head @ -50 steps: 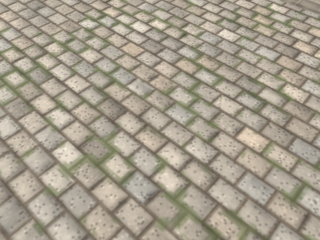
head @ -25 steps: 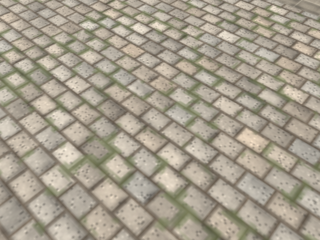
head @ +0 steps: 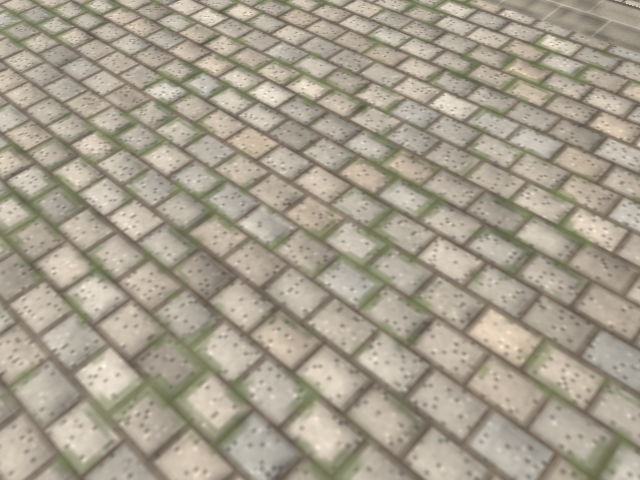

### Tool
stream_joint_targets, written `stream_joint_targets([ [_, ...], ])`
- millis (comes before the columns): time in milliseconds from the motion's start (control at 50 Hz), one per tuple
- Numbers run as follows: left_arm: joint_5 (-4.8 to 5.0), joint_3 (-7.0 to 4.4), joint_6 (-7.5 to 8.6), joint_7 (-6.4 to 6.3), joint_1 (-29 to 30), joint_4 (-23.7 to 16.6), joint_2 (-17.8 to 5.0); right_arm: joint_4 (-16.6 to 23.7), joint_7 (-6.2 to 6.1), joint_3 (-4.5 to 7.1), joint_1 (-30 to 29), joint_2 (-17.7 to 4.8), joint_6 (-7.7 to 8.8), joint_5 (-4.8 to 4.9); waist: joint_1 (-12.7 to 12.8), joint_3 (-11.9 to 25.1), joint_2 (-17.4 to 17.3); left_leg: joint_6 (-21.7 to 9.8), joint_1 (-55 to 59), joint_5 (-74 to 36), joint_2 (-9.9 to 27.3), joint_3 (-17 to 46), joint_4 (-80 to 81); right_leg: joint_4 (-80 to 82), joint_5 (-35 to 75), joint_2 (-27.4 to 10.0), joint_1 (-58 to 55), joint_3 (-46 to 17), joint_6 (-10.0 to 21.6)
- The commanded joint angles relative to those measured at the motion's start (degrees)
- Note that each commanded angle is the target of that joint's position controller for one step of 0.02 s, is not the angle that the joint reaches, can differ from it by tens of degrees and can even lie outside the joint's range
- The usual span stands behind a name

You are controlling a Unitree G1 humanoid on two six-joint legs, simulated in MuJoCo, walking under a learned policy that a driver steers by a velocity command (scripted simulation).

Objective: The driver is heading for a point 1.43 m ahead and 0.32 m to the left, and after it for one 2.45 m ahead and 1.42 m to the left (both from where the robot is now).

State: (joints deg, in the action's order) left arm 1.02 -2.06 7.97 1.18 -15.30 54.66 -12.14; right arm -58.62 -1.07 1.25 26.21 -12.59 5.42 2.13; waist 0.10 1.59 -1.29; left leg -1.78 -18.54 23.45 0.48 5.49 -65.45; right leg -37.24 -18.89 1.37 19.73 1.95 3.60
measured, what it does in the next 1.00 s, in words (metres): walks ahead: left foot, then right foot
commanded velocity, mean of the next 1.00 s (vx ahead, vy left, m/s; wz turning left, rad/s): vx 0.49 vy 0.00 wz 0.02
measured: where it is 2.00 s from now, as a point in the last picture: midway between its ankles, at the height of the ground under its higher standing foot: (318, 269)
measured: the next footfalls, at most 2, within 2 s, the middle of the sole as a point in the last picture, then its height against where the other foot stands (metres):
left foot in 0.46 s outside the picture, level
right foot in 0.98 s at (427, 401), level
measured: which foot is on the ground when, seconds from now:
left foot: up 0.00-0.44, down 0.46-1.00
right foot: down 0.00-0.48, up 0.50-0.96, down 0.98-1.00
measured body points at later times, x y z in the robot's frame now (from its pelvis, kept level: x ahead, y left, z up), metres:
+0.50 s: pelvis +0.27 +0.00 -0.01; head +0.31 +0.00 +0.44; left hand +0.18 +0.25 -0.14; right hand +0.49 -0.22 -0.10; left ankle +0.39 +0.08 -0.73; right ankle +0.03 -0.09 -0.67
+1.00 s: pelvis +0.55 -0.06 +0.00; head +0.58 -0.07 +0.45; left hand +0.76 +0.17 -0.09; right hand +0.50 -0.32 -0.15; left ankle +0.40 +0.08 -0.72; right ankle +0.66 -0.17 -0.73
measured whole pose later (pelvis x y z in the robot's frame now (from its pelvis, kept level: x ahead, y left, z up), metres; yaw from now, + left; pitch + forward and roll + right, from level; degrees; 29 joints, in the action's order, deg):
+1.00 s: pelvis +0.55 -0.06 +0.00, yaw +1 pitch +3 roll +2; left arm 0.5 -2.2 6.7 1.3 -1.8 46.1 -13.0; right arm -57.6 0.0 2.6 23.6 -15.0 4.1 0.9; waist -4.2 -0.6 0.2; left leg -0.6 -2.8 24.4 -0.2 -0.1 -29.0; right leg -29.9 -4.7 -2.3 27.6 1.2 3.3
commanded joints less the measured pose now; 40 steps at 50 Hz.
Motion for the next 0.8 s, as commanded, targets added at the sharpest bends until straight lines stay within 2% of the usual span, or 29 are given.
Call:
stream_joint_targets([
  [20, -0.87, -0.28, -0.21, 0.92, -6.97, 0.19, -6.2, 6.59, 0.24, 0.64, -5.6, -2.81, 2.81, -0.43, 1.36, -7.39, 2.2, -3.21, -26.77, -11.56, 4.89, 0.84, -9.0, 26.71, 6.68, -17.71, -15.47, -27.88, 8.14],
  [40, -1.23, 0.16, -0.69, 1.06, -6.61, 0.36, -4.51, 6.2, 0.3, 1.48, -4.54, -4.4, 2.32, -0.87, 0.1, -6.0, 3.06, -3.38, -23.72, -14.17, 6.02, -0.33, -5.78, 26.74, 14.59, -14.2, -15.07, -20.7, 6.31],
  [60, -1.29, 0.45, -1.03, 0.91, -8.05, 1.16, -3.6, 5.85, 0.65, 1.86, -3.84, -4.58, 1.8, -0.77, -0.28, -5.17, 5.78, -3.24, -21.8, -15.36, 6.24, -1.44, -3.56, 26.58, 21.57, -12.76, -15.5, -16.65, 5.57],
  [80, -1.09, 0.73, -1.23, 0.64, -9.89, 1.95, -2.83, 5.78, 0.88, 2.12, -4.13, -4.47, 1.29, -0.71, -0.37, -5.01, 5.83, -2.93, -22.07, -15.76, 6.05, -2.77, -2.53, 26.41, 27.94, -11.58, -16.77, -13.57, 5.13],
  [100, -1.05, 0.85, -1.35, 0.34, -11.51, 2.73, -3.02, 6.22, 0.99, 2.22, -5.63, -3.88, 0.84, -0.77, -0.42, -4.99, 5.55, -2.61, -23.26, -16.44, 5.93, -3.71, -1.38, 26.45, 31.28, -11.22, -17.61, -11.82, 4.98],
  [160, -1.3, 0.51, -1.74, -0.8, -13.37, 3.08, -5.44, 9.89, 1.27, 1.85, -15.18, -2.55, 0.35, -1.33, 0.8, -6.01, 4.16, -1.22, -27.94, -21.15, 6.09, -4.89, 6.26, 28.18, 35.43, -12.0, -18.3, -10.34, 5.24],
  [220, -1.14, 0.51, -2.12, -1.88, -13.65, 2.49, -5.82, 13.4, 1.79, 1.24, -25.15, -2.01, 0.77, -1.18, 2.6, -7.63, 4.08, -0.53, -25.74, -27.47, 4.46, -6.54, 20.6, 30.21, 34.01, -10.72, -16.74, -8.12, 4.13],
  [300, -0.47, 0.07, -2.08, -2.5, -17.32, 3.53, -6.72, 15.8, 2.86, 0.75, -32.7, -2.44, 1.09, -0.53, 4.12, -9.07, 4.79, -1.06, -22.78, -30.5, 2.26, -7.9, 31.45, 31.41, 32.12, -11.74, -20.53, -7.12, 4.04],
  [340, -0.38, -0.16, -2.39, -2.56, -18.13, 4.05, -6.74, 17.26, 3.53, 0.59, -35.39, -2.71, 1.44, -0.35, 3.86, -9.64, 4.97, -2.36, -22.98, -29.08, 1.7, -7.74, 34.65, 29.74, 35.51, -13.03, -24.69, -6.78, 4.26],
  [380, -0.8, -0.61, -2.69, -2.61, -16.83, 3.6, -7.88, 17.96, 3.99, 0.95, -34.93, -3.84, 1.96, -0.44, 1.94, -7.55, 5.91, -4.14, -18.61, -25.83, -0.24, -8.92, 36.31, 25.41, 48.08, -13.8, -27.76, -5.97, 4.14],
  [400, -1.15, -0.87, -2.9, -2.58, -16.12, 3.29, -8.58, 17.56, 3.84, 1.52, -32.46, -5.1, 2.01, -0.53, 0.27, -4.77, 7.33, -5.03, -14.36, -23.49, -1.85, -9.8, 35.98, 21.66, 57.88, -13.99, -29.46, -5.98, 3.96],
  [420, -1.56, -1.1, -3.34, -2.52, -15.37, 2.98, -9.12, 16.38, 3.51, 2.38, -27.54, -6.89, 1.95, -0.52, -2.31, -1.0, 9.16, -6.1, -8.61, -20.91, -3.6, -10.63, 35.74, 15.47, 67.37, -13.77, -31.01, -5.83, 3.75],
  [440, -1.88, -1.08, -3.84, -2.2, -13.28, 2.32, -9.4, 13.62, 3.07, 3.59, -17.64, -9.31, 1.87, -0.44, -7.29, 4.38, 9.74, -7.88, 3.77, -22.5, -4.1, -10.51, 37.85, 4.12, 70.62, -12.07, -28.1, -4.68, 2.84],
  [460, -2.26, -0.46, -3.6, -1.69, -10.81, 0.63, -8.66, 10.75, 2.36, 4.54, -5.64, -12.3, 1.43, -1.32, -12.0, 12.35, 7.39, -11.45, 24.11, -23.03, 4.18, -1.56, 35.59, -11.7, 56.88, -10.09, -14.4, -4.7, 1.99],
  [480, -2.05, 1.82, -2.54, -0.61, -18.99, 0.64, 0.18, 9.15, 2.34, 5.46, 0.86, -16.17, 1.2, -3.02, -7.65, 22.24, -8.26, -22.28, 47.44, -16.37, 20.61, 27.0, 37.24, -37.1, 10.14, 1.58, 10.68, -4.43, -1.95],
  [500, -0.54, 1.37, -0.67, -0.06, -18.85, 1.93, -2.87, 8.04, 2.39, 4.16, 0.08, -11.06, 0.99, -2.7, -8.16, 23.54, -8.19, -22.59, 46.45, -11.68, 22.38, 39.05, 46.15, -45.6, -11.46, 2.65, 17.97, -12.49, -0.32],
  [520, 1.26, 0.09, 0.15, 0.04, -11.75, -0.88, -7.42, 8.83, 2.28, 3.38, -6.76, -8.57, 1.0, -1.75, -6.18, 10.8, -6.72, -18.64, 35.18, -10.29, 19.96, 29.26, 48.91, -45.43, -8.0, -1.46, 22.39, -10.83, 0.59],
  [540, 1.61, -0.24, 0.3, -0.42, -6.53, -2.49, -8.62, 10.08, 2.55, 2.63, -13.05, -6.45, 1.19, -1.5, -3.96, 4.31, -0.67, -16.21, 23.62, -14.26, 17.59, 20.53, 51.62, -42.32, -2.22, -4.7, 20.47, -8.82, 0.54],
  [560, 1.12, -0.76, -0.17, -1.04, -4.79, -2.75, -8.33, 10.46, 3.1, 1.98, -16.0, -4.76, 1.47, -1.93, -1.71, 0.9, 2.53, -14.63, 15.19, -18.6, 15.21, 15.0, 53.68, -39.1, 0.56, -6.39, 17.87, -7.39, 0.18],
  [580, 0.6, -1.04, -1.1, -1.44, -6.33, -2.58, -7.04, 10.13, 3.43, 1.55, -17.13, -3.79, 1.71, -2.43, 0.75, -0.12, 1.51, -13.36, 9.56, -20.02, 12.68, 10.35, 55.62, -36.29, 2.29, -8.21, 13.87, -7.5, -0.07],
  [600, 0.4, -0.87, -1.99, -1.65, -8.18, -2.29, -5.05, 9.37, 3.71, 1.51, -16.88, -3.71, 1.74, -2.43, 1.97, -0.65, -0.46, -13.13, 6.11, -19.86, 11.56, 8.03, 57.14, -34.12, 2.93, -8.91, 11.46, -7.18, -0.44],
  [620, 0.24, -0.75, -2.62, -1.86, -8.79, -2.23, -3.76, 8.53, 3.72, 1.64, -15.79, -4.34, 1.89, -2.26, 2.42, -1.5, -1.16, -13.46, 3.52, -21.14, 10.89, 6.01, 58.22, -32.29, 3.07, -9.35, 10.74, -6.41, -0.98],
  [640, 0.03, -0.88, -3.01, -2.07, -7.72, -2.89, -3.89, 7.76, 3.54, 1.82, -14.71, -5.33, 2.02, -2.28, 2.58, -2.59, -1.6, -13.69, 1.84, -22.19, 10.52, 4.25, 59.1, -30.09, 4.34, -9.88, 11.47, -5.92, -1.62],
  [700, -0.78, -1.28, -3.11, -2.42, 0.28, -6.02, -5.1, 6.43, 2.24, 2.45, -11.32, -8.2, 1.88, -2.42, 0.97, -4.21, -1.67, -13.52, 3.02, -23.93, 10.19, 2.07, 60.11, -20.34, 13.22, -11.02, 17.35, -5.18, -3.26],
  [740, -0.79, -1.13, -2.78, -2.17, 5.24, -7.42, -4.61, 5.95, 1.6, 2.52, -9.13, -8.8, 1.42, -2.01, -0.62, -4.29, -1.36, -11.99, 5.23, -24.48, 9.37, 0.45, 59.75, -11.43, 19.75, -10.39, 18.02, -4.44, -3.28],
  [800, -0.35, -0.73, -2.43, -1.53, 11.6, -8.93, -3.93, 4.99, 1.28, 2.71, -5.84, -10.1, 0.99, -1.35, -2.97, -4.42, -1.56, -10.37, 8.16, -23.26, 9.0, -1.29, 58.83, -1.04, 24.73, -8.01, 15.41, -2.62, -3.42],
])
